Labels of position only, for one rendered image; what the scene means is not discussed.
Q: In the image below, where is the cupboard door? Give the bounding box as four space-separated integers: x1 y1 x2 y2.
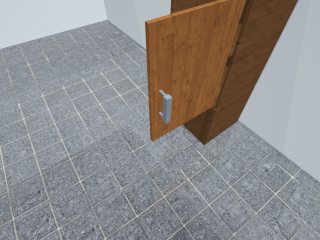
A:
145 0 246 142

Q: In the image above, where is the handle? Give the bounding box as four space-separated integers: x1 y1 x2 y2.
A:
158 90 172 124

